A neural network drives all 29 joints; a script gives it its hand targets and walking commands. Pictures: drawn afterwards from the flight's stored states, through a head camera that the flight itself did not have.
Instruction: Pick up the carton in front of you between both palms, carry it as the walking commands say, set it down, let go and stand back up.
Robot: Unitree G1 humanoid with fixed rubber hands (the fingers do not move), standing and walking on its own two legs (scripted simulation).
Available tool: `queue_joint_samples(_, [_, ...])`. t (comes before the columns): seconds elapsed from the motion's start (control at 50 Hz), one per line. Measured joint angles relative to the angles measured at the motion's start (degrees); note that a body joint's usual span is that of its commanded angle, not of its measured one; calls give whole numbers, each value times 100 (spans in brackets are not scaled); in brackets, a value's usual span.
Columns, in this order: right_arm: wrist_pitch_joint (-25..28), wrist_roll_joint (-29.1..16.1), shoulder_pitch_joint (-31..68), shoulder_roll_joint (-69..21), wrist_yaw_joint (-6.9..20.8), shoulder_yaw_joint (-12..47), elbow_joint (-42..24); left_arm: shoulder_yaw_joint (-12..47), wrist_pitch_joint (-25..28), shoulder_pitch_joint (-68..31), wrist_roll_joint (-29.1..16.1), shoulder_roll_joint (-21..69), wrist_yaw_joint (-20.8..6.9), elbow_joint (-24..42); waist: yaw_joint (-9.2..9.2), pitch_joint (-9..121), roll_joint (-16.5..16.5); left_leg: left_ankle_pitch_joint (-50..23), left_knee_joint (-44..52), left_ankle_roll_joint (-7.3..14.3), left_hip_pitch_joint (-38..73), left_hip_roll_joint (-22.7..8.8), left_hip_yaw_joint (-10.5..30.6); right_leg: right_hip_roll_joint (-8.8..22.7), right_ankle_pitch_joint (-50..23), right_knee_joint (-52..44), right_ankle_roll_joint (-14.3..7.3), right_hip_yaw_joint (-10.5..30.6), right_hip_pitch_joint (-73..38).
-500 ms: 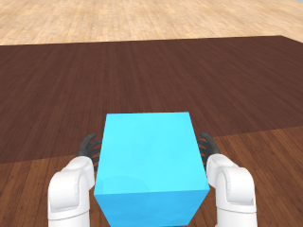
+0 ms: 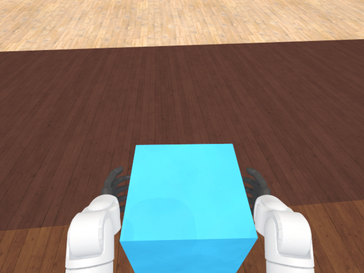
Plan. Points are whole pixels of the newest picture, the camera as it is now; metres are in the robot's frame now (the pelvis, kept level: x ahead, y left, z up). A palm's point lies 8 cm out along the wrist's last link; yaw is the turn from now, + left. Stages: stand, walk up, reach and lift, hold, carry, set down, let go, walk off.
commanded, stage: carry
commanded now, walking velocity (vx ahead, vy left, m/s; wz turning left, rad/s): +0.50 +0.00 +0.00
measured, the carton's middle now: (185, 215) +0.27 +0.00 -0.01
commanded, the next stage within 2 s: none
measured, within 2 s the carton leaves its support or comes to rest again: neither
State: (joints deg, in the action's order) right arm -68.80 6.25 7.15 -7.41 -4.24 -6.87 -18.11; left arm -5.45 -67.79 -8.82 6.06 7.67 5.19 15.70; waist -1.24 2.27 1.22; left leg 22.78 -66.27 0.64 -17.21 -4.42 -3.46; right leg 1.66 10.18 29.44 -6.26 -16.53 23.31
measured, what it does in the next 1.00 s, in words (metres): walks ahead: left foot, then right foot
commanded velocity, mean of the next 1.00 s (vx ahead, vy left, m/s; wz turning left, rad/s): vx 0.50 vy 0.00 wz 0.00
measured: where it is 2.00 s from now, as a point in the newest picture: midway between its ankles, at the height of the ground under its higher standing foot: (176, 136)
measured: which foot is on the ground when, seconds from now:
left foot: up 0.00-0.36, down 0.38-0.92, up 0.94-1.00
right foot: down 0.00-0.38, up 0.40-0.88, down 0.90-1.00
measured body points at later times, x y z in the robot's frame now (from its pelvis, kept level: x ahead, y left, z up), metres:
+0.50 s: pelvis +0.34 +0.04 -0.01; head +0.36 +0.06 +0.44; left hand +0.67 +0.17 +0.09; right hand +0.64 -0.13 +0.09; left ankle +0.42 +0.10 -0.73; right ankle +0.16 -0.06 -0.62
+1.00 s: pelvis +0.66 +0.01 -0.02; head +0.72 -0.01 +0.42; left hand +1.04 +0.16 +0.07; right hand +1.04 -0.15 +0.06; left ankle +0.50 +0.12 -0.64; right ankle +0.72 -0.05 -0.75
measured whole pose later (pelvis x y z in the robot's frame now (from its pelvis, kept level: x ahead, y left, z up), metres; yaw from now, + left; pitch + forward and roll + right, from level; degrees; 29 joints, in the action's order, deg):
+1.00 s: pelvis +0.66 +0.01 -0.02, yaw -1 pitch +4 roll +1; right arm -70.0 3.4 39.1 -0.1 -6.8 -12.4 6.0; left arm -13.1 -68.3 -40.0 5.0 1.3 6.4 -7.9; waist -1.5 -2.1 0.7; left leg 28.7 -70.3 2.8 -20.2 0.4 -2.2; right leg -0.6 6.2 35.6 -8.3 -8.8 27.0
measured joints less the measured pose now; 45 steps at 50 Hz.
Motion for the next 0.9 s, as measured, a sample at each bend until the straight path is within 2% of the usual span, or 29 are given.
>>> queue_joint_samples(0.06, [114, 2, -95, 5, 1, 100, 18, 18, 113, 176, -24, -18, -1, 69, -22, -76, -88, -504, 27, 51, -920, -65, -68, -9, 20, -566, 85, 51, -523])
queue_joint_samples(0.14, [317, 12, -248, 10, 3, 237, -27, 26, 282, 360, -50, -32, -27, 187, -18, 19, -151, -935, 1062, -22, -1591, -184, -187, -10, 151, -1126, 185, 176, -1187])
queue_joint_samples(0.24, [338, 20, -392, 14, -7, 311, -318, 95, 302, 435, -66, -36, -44, 407, 65, 187, -130, -1582, 2505, -52, -1824, -215, -413, -6, 560, -1476, 389, 273, -2014])
queue_joint_samples(0.34, [112, -61, -130, 10, -80, 201, -669, 69, 100, 129, -70, -21, -32, 683, 80, 231, -129, -1943, 3376, 131, -1582, -52, -763, 26, 1293, -1331, 676, 360, -2752])
queue_joint_samples(0.38, [15, -93, 191, 1, -89, 99, -625, -44, -6, -123, -58, -9, -17, 723, 99, 214, -173, -1817, 3636, 247, -1247, 103, -941, 143, 1802, -721, 784, 447, -2843])
queue_joint_samples(0.4, [22, -97, 392, -27, -99, 60, -482, -105, -52, -289, -67, -86, -12, 670, 178, 180, -296, -1778, 3439, 436, -1211, 191, -1004, 319, 2056, -29, 768, 494, -2681])
queue_joint_samples(0.42, [13, -87, 618, -30, -118, 38, -298, -167, -100, -468, -98, -184, -8, 560, 251, 130, -359, -1561, 3152, 538, -1237, 220, -1039, 386, 1967, 982, 721, 706, -2302])
queue_joint_samples(0.44, [-16, -94, 832, -16, -152, 18, -110, -216, -156, -651, -132, -288, -4, 418, 300, 68, -364, -1347, 3003, 584, -1217, 221, -1054, 315, 1847, 2077, 669, 1002, -1803])
queue_joint_samples(0.48, [-102, -108, 1164, 58, -214, -13, 198, -286, -275, -1002, -185, -417, 16, 117, 356, -61, -318, -1154, 3089, 550, -1029, 230, -1056, 126, 1603, 3765, 511, 1350, -814])
queue_joint_samples(0.5, [-138, -125, 1288, 106, -223, -44, 317, -319, -320, -1169, -193, -438, 29, -30, 370, -113, -299, -1135, 3216, 526, -905, 250, -1054, 90, 1426, 4201, 438, 1405, -385])
queue_joint_samples(0.54, [-176, -171, 1508, 201, -229, -128, 512, -374, -363, -1475, -178, -439, 53, -295, 384, -193, -271, -1092, 3498, 543, -636, 300, -1040, 115, 1068, 4404, 354, 1426, 322])
queue_joint_samples(0.62, [-142, -261, 1997, 365, -245, -291, 904, -451, -301, -2024, -105, -466, 93, -756, 378, -250, -218, -928, 3914, 534, -136, 367, -977, 255, 612, 3793, 356, 1397, 1286])
queue_joint_samples(0.72, [-56, -301, 2681, 536, -246, -397, 1564, -562, -219, -2627, -128, -650, 106, -1338, 334, -208, -200, -562, 4202, 436, 455, 428, -882, 329, -19, 2273, 365, 1312, 1721])
queue_joint_samples(0.84, [-63, -255, 3256, 632, -252, -446, 2204, -715, -216, -3129, -215, -842, 112, -1935, 295, -160, -208, 262, 4077, 181, 1205, 481, -779, 57, -1021, 384, 197, 995, 1174])
queue_joint_samples(0.88, [-99, -248, 3339, 665, -252, -475, 2310, -748, -210, -3247, -216, -845, 113, -2111, 253, -154, -185, 700, 3607, 87, 1362, 452, -735, -98, -1191, -153, 146, 838, 713])
queue_joint_samples(0.9, [-112, -258, 3361, 698, -251, -490, 2350, -759, -194, -3305, -201, -826, 114, -2208, 214, -149, -187, 914, 3061, 63, 1304, 423, -707, -128, -1393, -258, 106, 785, 500])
